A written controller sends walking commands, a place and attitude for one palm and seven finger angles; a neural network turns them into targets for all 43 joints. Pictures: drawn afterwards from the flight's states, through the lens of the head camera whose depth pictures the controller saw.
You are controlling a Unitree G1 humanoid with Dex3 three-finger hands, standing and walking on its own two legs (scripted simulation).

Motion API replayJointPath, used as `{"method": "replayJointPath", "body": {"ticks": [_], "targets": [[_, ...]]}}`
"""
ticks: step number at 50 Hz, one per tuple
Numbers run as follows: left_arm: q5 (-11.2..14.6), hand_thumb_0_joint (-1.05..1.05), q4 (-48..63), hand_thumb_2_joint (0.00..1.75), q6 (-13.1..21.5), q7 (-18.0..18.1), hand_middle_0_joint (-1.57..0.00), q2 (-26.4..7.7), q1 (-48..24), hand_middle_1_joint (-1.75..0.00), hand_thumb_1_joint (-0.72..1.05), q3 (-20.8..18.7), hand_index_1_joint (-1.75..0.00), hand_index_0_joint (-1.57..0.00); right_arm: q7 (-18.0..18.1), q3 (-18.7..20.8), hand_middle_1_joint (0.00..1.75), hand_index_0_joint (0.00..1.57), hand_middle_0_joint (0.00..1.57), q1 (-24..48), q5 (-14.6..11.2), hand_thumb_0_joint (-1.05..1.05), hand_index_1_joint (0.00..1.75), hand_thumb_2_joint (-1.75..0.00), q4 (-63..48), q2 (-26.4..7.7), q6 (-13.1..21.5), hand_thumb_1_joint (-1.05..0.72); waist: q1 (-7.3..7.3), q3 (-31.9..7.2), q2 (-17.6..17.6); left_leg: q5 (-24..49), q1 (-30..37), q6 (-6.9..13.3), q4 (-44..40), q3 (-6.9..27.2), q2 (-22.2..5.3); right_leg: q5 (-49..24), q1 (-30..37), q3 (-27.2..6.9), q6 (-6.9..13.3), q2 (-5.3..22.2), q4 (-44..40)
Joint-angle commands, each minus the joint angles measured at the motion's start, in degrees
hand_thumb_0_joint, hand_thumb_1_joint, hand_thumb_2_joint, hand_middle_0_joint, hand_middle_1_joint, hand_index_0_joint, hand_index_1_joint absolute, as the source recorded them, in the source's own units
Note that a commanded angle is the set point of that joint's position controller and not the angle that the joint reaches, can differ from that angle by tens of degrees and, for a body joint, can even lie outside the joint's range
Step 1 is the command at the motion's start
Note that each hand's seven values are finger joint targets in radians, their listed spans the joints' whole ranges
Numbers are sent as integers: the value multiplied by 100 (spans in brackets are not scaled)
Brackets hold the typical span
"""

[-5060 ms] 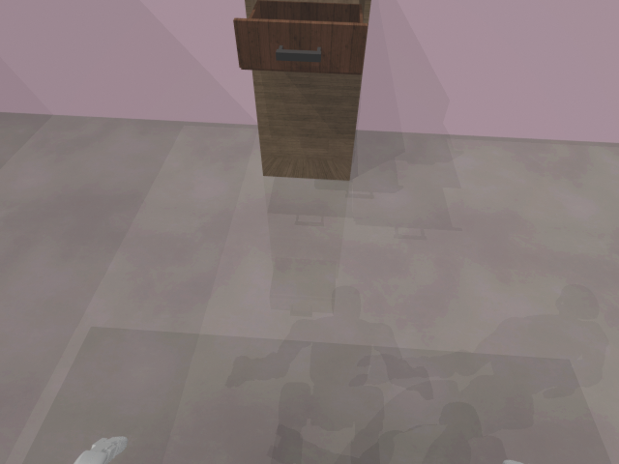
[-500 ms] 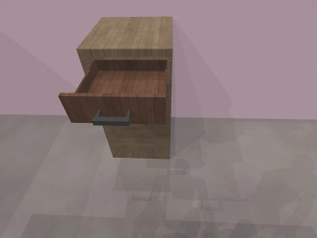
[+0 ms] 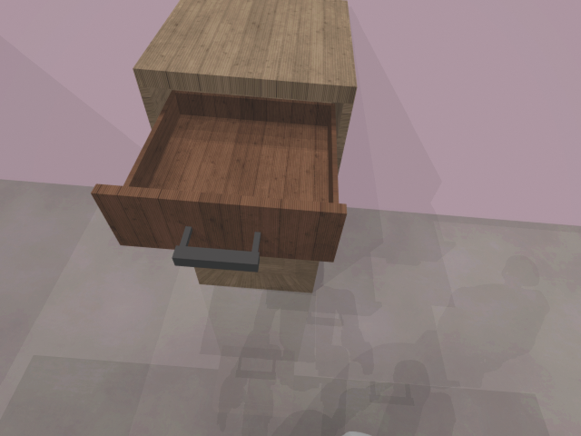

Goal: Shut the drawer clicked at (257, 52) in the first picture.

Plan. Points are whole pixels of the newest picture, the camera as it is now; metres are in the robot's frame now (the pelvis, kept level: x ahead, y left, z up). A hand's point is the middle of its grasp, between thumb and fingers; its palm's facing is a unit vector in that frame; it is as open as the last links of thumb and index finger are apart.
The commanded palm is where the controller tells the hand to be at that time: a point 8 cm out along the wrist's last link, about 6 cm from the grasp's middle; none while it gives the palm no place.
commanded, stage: take the last steps up to it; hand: left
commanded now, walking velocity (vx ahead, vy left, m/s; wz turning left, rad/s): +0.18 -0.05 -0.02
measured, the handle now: (219, 247) +0.38 +0.15 -0.01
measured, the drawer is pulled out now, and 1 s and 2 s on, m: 0.29 0.29 0.29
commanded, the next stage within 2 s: come to a stop and stand still in 0.14 s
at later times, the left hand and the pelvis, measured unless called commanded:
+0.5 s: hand (218, 405) +0.18 +0.13 -0.15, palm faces +0.03 -0.97 -0.25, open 7.2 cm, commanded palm none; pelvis +0.09 -0.05 +0.00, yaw +1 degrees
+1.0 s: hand out of the picture +0.02 +0.23 -0.18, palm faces +0.07 -0.96 -0.27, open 7.4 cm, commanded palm none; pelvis +0.02 +0.03 -0.01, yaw -1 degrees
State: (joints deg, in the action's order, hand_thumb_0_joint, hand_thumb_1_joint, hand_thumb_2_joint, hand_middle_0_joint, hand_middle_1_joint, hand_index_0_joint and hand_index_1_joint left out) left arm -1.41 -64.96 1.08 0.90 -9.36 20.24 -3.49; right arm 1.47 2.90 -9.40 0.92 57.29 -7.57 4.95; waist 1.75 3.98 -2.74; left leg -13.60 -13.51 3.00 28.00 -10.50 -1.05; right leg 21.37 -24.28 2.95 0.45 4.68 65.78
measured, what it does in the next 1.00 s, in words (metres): steps on the spot: right foot, then left foot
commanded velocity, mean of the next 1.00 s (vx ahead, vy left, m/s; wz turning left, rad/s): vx -0.03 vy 0.04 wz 0.00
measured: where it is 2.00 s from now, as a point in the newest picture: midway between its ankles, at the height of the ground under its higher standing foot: outside the picture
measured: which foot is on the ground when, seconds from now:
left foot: down 0.00-0.32, up 0.34-0.78, down 0.80-1.00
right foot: up 0.00-0.28, down 0.30-0.88, up 0.90-1.00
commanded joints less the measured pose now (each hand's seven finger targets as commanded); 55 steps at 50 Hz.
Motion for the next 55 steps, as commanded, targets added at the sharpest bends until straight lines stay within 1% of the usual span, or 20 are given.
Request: {"method": "replayJointPath", "body": {"ticks": [1, 10, 13, 14, 15, 16, 17, 19, 23, 29, 35, 36, 37, 39, 40, 42, 45, 50, 53, 55], "targets": [[-14, 0, 306, 90, -29, -62, -20, -2, 334, -30, 90, -7, -30, -20, 29, 34, 30, 20, 20, -926, 10, 0, 30, -90, 163, -588, 1, -90, -63, -172, 798, 2536, 396, 642, -1536, 1046, -1565, -539, -507, -177, -119, 238, -194], [-10, 0, 876, 90, -52, -107, -20, -212, -859, -30, 90, 17, -30, -20, -17, 116, 30, 20, 20, -1073, 89, 0, 30, -90, 281, -934, -159, -90, -256, 86, 869, 1454, 460, 751, -1395, 1178, -1581, -506, 19, 150, -58, 43, -2499], [-23, 0, 757, 90, 29, -74, -20, -242, -492, -30, 90, 10, -30, -20, -6, 71, 30, 20, 20, -1012, 68, 0, 30, -90, 362, -856, -227, -90, -26, -100, 562, 1332, 193, 415, -620, 945, -1257, -1141, 1134, 359, -34, -215, -3587], [-26, 0, 618, 90, 103, -28, -20, -439, -133, -30, 90, -15, -30, -20, -14, 16, 30, 20, 20, -1060, 21, 0, 30, -90, 412, -695, -221, -90, 136, -331, 161, 1027, -1, 116, 25, 695, -916, -1853, 1859, 28, -40, 20, -4112], [-41, 0, 505, 90, 181, 42, -20, -832, 143, -30, 90, -60, -30, -20, -26, -53, 30, 20, 20, -1244, -33, 0, 30, -90, 389, -381, -213, -90, 124, -757, -880, -241, -767, -215, 806, 394, -407, -3519, 2744, -1197, 262, 1029, -4201], [38, 0, 496, 90, 183, 56, -20, -1122, 223, -30, 90, -50, -30, -20, 7, -76, 30, 20, 20, -1400, -69, 0, 30, -90, 358, -378, -286, -90, 41, -985, -1177, -1975, -719, -422, 1467, 445, -122, -5046, 2660, -1735, 815, 1864, -4489], [61, 0, 584, 90, 159, 77, -20, -1061, 24, -30, 90, 11, -30, -20, 60, -58, 30, 20, 20, -1378, -74, 0, 30, -90, 385, -414, -388, -90, -34, -860, -457, -2278, -456, -452, 1829, 763, -201, -5826, 2175, -1618, 1084, 1978, -4541], [54, 0, 613, 90, 139, 150, -20, -914, -515, -30, 90, 7, -30, -20, 80, -48, 30, 20, 20, -1391, -100, 0, 30, -90, 532, -371, -501, -90, -158, -808, -737, -1930, -514, -495, 2232, 992, -299, -6240, 1974, -1261, 1109, 1716, -4368], [26, 0, 735, 90, 4, 202, -20, -869, -725, -30, 90, -64, -30, -20, 64, 5, 30, 20, 20, -1226, -92, 0, 30, -90, 523, -323, -684, -90, -141, -720, -182, -1463, -560, -585, 2486, 968, -167, -5274, 1638, -795, 1062, 1480, -4456], [-15, 0, 859, 90, -108, 197, -20, -1011, -813, -30, 90, -155, -30, -20, -17, 101, 30, 20, 20, -940, -34, 0, 30, -90, 266, -497, -796, -90, -57, -576, -596, -1175, -747, -646, 2595, 1019, -89, -3466, 1359, -897, 1033, 1375, -4818], [-60, 0, 835, 90, -164, 157, -20, -1095, -755, -30, 90, -187, -30, -20, -58, 52, 30, 20, 20, -767, -51, 0, 30, -90, 99, -489, -669, -90, -10, -674, -828, -1056, -266, -515, 1025, 862, -12, -1493, 1349, -1157, 926, 1165, -5053], [-78, 0, 958, 90, -40, 394, -20, -1317, -459, -30, 90, -88, -30, -20, -81, 132, 30, 20, 20, -999, -44, 0, 30, -90, -332, -926, -530, -90, -309, -1701, -71, -1249, -284, -591, 1200, 592, 249, -4046, 2436, -1612, 828, 1406, -4167], [-22, 0, 1115, 90, -83, 362, -20, -1371, -803, -30, 90, -67, -30, -20, -57, 76, 30, 20, 20, -963, -106, 0, 30, -90, -364, -698, -553, -90, -430, -1428, 218, -806, -25, -604, 312, 626, 53, -3684, 2062, -1318, 938, 1515, -3796], [54, 0, 1135, 90, -196, 308, -20, -970, -698, -30, 90, 41, -30, -20, -18, 49, 30, 20, 20, -880, -19, 0, 30, -90, -465, -800, -491, -90, -351, -875, 949, -234, 234, -364, -734, 981, -190, -983, 1004, -460, 383, 557, -3420], [78, 0, 1148, 90, -270, 246, -20, -749, -670, -30, 90, 86, -30, -20, -20, 76, 30, 20, 20, -688, 32, 0, 30, -90, -602, -1039, -520, -90, -242, -414, 1390, -360, -247, -140, -976, 1609, -789, -172, 650, -54, 108, 126, -3378], [58, 0, 1182, 90, -342, 170, -20, -675, -420, -30, 90, 97, -30, -20, -43, 78, 30, 20, 20, -217, 89, 0, 30, -90, -893, -1223, -555, -90, -15, -14, 911, -1305, -1195, 158, -1306, 1772, -1068, -341, 919, 128, 22, -192, -3074], [-12, 0, 1087, 90, -391, 106, -20, -562, -126, -30, 90, 119, -30, -20, -80, 68, 30, 20, 20, 105, 46, 0, 30, -90, -989, -1227, -582, -90, 37, 678, 889, -2163, -2021, 221, -1679, 1872, -896, -466, 1000, 35, 9, -356, -2368], [-25, 0, 1153, 90, -275, 101, -20, -491, 301, -30, 90, 133, -30, -20, -67, 36, 30, 20, 20, -98, 40, 0, 30, -90, -922, -1109, -603, -90, 83, 650, 606, -2001, -1512, 330, -1290, 1940, -865, -325, 878, -191, 58, -293, -3056], [-28, 0, 1208, 90, -98, 117, -20, -628, 184, -30, 90, 190, -30, -20, -44, -51, 30, 20, 20, -532, -31, 0, 30, -90, -831, -786, -562, -90, -198, 384, -9, -1288, -666, 43, -570, 1633, -231, 20, 434, -1176, 396, 223, -4430], [-4, 0, 1279, 90, -21, 136, -20, -705, -130, -30, 90, 158, -30, -20, -38, -22, 30, 20, 20, -915, -20, 0, 30, -90, -679, -794, -583, -90, -424, -68, -1075, -877, 104, -69, -58, 1227, -92, 971, 0, -1498, 530, 459, -4876]]}}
